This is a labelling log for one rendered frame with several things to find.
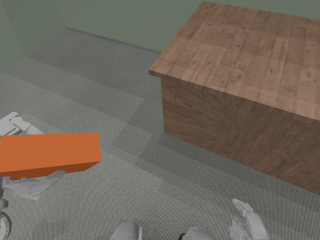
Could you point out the right robot shin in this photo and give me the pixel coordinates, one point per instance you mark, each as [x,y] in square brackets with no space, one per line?
[192,228]

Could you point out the left robot hand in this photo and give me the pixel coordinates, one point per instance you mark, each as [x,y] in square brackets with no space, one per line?
[13,124]

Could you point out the left robot forearm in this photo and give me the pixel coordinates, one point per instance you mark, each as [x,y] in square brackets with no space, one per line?
[5,221]

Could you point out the sponge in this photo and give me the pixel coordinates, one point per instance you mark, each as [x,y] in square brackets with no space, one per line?
[39,155]

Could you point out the table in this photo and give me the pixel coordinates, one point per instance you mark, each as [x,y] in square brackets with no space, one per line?
[244,83]

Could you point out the robot right thigh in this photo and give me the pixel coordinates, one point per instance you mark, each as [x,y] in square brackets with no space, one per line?
[197,234]

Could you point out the right robot hand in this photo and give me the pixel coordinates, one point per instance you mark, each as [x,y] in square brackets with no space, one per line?
[250,229]

